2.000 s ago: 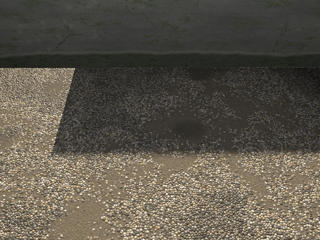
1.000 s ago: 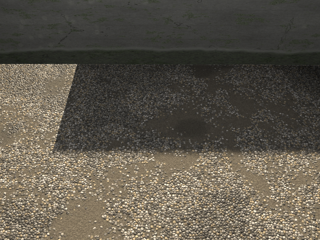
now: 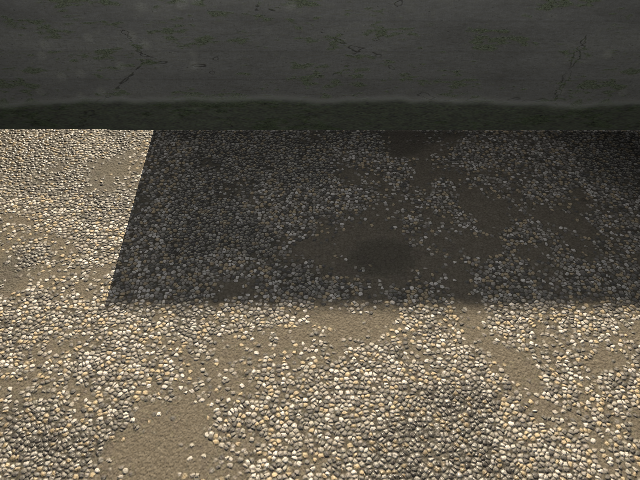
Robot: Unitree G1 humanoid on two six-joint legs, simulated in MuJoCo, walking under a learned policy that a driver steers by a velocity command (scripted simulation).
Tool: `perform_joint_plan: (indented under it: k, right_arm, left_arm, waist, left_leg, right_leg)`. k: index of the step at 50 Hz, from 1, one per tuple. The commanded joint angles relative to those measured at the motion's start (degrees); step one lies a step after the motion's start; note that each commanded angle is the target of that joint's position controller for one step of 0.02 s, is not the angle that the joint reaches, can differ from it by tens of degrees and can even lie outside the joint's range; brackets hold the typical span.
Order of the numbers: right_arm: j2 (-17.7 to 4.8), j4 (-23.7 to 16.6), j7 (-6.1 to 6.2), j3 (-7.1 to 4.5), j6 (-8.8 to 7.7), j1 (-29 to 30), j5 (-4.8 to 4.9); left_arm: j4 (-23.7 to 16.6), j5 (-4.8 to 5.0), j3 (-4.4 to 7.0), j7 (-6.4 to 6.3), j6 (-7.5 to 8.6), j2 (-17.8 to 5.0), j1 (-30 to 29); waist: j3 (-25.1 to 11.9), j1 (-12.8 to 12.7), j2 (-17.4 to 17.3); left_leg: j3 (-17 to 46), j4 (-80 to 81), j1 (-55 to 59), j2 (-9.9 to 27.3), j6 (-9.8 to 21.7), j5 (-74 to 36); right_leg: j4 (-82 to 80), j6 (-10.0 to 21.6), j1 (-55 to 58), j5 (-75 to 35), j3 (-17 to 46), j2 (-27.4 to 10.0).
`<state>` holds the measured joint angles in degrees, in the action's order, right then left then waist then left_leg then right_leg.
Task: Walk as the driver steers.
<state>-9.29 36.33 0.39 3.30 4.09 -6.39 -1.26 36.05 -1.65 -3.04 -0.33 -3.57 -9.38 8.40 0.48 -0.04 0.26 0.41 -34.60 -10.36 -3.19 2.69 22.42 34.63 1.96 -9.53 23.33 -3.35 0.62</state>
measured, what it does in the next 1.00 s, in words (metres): stands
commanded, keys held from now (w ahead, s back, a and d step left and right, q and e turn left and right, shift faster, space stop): w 1.00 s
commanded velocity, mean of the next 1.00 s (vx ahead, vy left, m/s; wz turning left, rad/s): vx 0.50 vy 0.00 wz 0.00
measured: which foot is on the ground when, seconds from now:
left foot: down 0.00-1.00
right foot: down 0.00-1.00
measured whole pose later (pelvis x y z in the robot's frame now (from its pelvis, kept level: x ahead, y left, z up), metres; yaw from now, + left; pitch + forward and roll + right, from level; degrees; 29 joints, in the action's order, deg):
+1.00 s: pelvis +0.00 +0.01 +0.00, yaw +0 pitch -2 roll +0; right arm -9.1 36.6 0.6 3.9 3.4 -6.5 -1.1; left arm 35.5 -1.4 -3.2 -0.6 -3.4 -8.7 8.4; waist 0.4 -0.1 -0.1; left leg 0.7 -34.4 -9.8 -3.5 3.1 22.8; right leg 33.8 1.4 -8.6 23.6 -3.1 0.5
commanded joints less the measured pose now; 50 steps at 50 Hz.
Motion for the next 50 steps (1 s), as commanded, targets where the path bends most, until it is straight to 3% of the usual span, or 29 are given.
perform_joint_plan:
  k: [1,2,5,19,20,21,22,23,24,25,27,37,38,39,40,41,42,43,50]
  right_arm:
    - [-2.02,-5.06,0.61,-0.74,-1.04,4.67,0.43]
    - [-1.85,-5.52,0.65,-0.54,-0.99,5.68,0.21]
    - [-2.99,-5.35,0.39,-0.68,-0.85,4.94,-0.04]
    - [-3.41,-4.99,0.38,-0.59,-1.73,4.60,0.22]
    - [-3.77,-5.01,0.31,-0.67,-1.54,4.53,0.17]
    - [-3.28,-5.27,0.67,-0.70,-0.95,4.46,0.14]
    - [-4.76,-6.55,-0.07,-1.13,-0.46,6.17,-0.29]
    - [-6.53,-4.56,-0.01,-1.85,-0.75,2.40,-0.58]
    - [-3.44,-3.77,0.04,-0.74,-1.34,1.13,0.23]
    - [-2.18,-4.92,0.37,-0.37,-1.34,4.70,0.24]
    - [-2.55,-5.14,0.45,-0.46,-1.15,4.80,0.28]
    - [-3.67,-4.89,0.33,-0.48,-1.78,4.55,0.27]
    - [-4.02,-4.99,0.24,-0.58,-1.55,4.52,0.19]
    - [-3.47,-5.31,0.58,-0.60,-0.95,4.51,0.19]
    - [-4.89,-6.66,-0.16,-1.02,-0.50,6.35,-0.25]
    - [-5.19,-2.95,0.48,-1.23,-1.15,-0.10,0.18]
    - [-3.12,-4.65,0.44,-0.55,-1.34,3.99,0.32]
    - [-2.61,-5.22,0.41,-0.45,-1.37,4.65,0.27]
    - [-3.50,-4.89,0.38,-0.41,-1.79,4.75,0.22]
  left_arm:
    - [-4.89,0.21,0.33,-0.44,1.27,-1.16,-2.68]
    - [-4.87,0.15,0.36,-0.55,1.34,-1.75,-3.56]
    - [-5.50,0.33,0.60,-0.30,1.26,-2.83,-4.63]
    - [-5.52,0.48,0.78,-0.22,1.39,-3.18,-3.57]
    - [-5.01,0.08,0.72,0.04,1.60,-3.62,-2.48]
    - [-4.02,0.47,1.19,-0.43,1.59,-4.39,-1.75]
    - [-5.52,0.43,1.88,0.44,1.00,-6.23,-4.35]
    - [-4.95,-0.02,2.11,-0.06,0.56,-5.92,-2.92]
    - [-5.07,0.29,0.92,-0.47,1.13,-2.46,-3.35]
    - [-5.40,0.18,0.41,-0.52,1.08,-1.60,-3.99]
    - [-5.10,0.24,0.70,-0.57,1.06,-2.77,-3.86]
    - [-5.57,0.38,0.84,-0.27,1.26,-3.28,-3.78]
    - [-5.04,-0.02,0.73,0.01,1.49,-3.63,-2.72]
    - [-4.09,0.38,1.18,-0.43,1.50,-4.36,-2.04]
    - [-5.58,0.40,1.88,0.45,0.96,-6.15,-4.64]
    - [-5.38,0.21,1.15,-0.61,0.90,-2.87,-3.59]
    - [-5.36,0.20,0.47,-0.49,1.10,-1.97,-3.31]
    - [-5.15,0.14,0.53,-0.56,1.17,-2.36,-3.65]
    - [-5.52,0.36,0.84,-0.35,1.18,-3.19,-3.61]
  waist:
    - [-8.24,-0.54,-1.38]
    - [-5.34,-0.39,-0.88]
    - [-2.51,0.02,-0.23]
    - [-3.98,0.08,-0.83]
    - [-4.79,-0.01,-0.59]
    - [-5.01,0.75,0.29]
    - [-2.87,0.71,1.64]
    - [-8.78,0.61,0.04]
    - [-9.72,0.10,-0.05]
    - [-4.66,-0.45,-0.78]
    - [-2.87,-0.21,-0.80]
    - [-3.58,0.06,-0.59]
    - [-4.31,0.01,-0.33]
    - [-4.55,0.77,0.59]
    - [-2.61,0.71,1.84]
    - [-9.19,-0.08,-0.43]
    - [-4.13,-0.45,-0.99]
    - [-3.26,-0.10,-0.59]
    - [-3.92,0.03,-0.94]
  left_leg:
    - [4.85,2.60,4.02,4.24,0.61,-27.17]
    - [5.02,3.22,2.35,3.83,0.74,-25.12]
    - [5.09,4.79,-0.62,3.39,0.32,-18.85]
    - [5.52,4.32,1.25,3.85,0.69,-24.16]
    - [5.38,4.22,0.81,4.16,0.92,-22.62]
    - [4.59,3.85,-0.42,4.19,1.56,-23.95]
    - [2.97,1.94,-2.18,5.32,1.10,-39.48]
    - [1.79,0.37,1.40,5.17,0.57,-43.07]
    - [4.65,2.65,3.05,3.14,0.24,-26.19]
    - [4.82,3.50,2.08,3.71,0.43,-25.88]
    - [5.38,4.42,0.45,3.64,0.77,-21.70]
    - [5.79,4.45,0.92,4.01,0.82,-24.24]
    - [5.60,4.36,0.45,4.30,1.03,-22.45]
    - [4.77,3.99,-0.84,4.31,1.65,-23.60]
    - [3.12,2.05,-2.47,5.41,1.19,-39.09]
    - [5.23,2.65,3.31,3.35,0.71,-27.06]
    - [5.23,3.76,1.50,3.75,0.73,-24.45]
    - [5.47,4.37,0.83,3.67,0.69,-22.49]
    - [5.70,4.37,1.08,3.98,0.86,-24.31]
  right_leg:
    - [-3.67,-0.45,1.23,-20.60,3.33,-2.80]
    - [-4.29,-0.19,1.50,-21.61,3.69,-3.00]
    - [-4.80,0.35,0.60,-18.28,4.41,-3.19]
    - [-4.65,0.28,1.71,-20.32,4.52,-2.97]
    - [-4.29,0.58,2.53,-19.51,4.40,-2.74]
    - [-3.34,1.03,4.60,-23.00,4.96,-2.80]
    - [-1.47,0.92,3.55,-41.45,4.05,-4.71]
    - [0.60,0.90,4.45,-43.13,2.41,-5.06]
    - [-1.91,0.32,3.61,-24.11,3.37,-3.31]
    - [-3.88,0.04,1.25,-22.44,3.84,-3.04]
    - [-4.59,0.05,0.32,-17.87,3.98,-2.82]
    - [-4.53,0.15,1.40,-19.32,4.42,-2.88]
    - [-4.20,0.46,2.10,-18.49,4.36,-2.69]
    - [-3.29,0.94,4.16,-21.94,4.95,-2.78]
    - [-1.51,0.81,3.14,-40.41,4.09,-4.76]
    - [-1.69,1.24,3.69,-24.47,3.19,-3.52]
    - [-3.90,0.24,1.00,-20.95,3.96,-2.95]
    - [-4.59,0.07,0.43,-18.85,4.05,-3.05]
    - [-4.40,0.11,1.47,-19.47,4.60,-2.89]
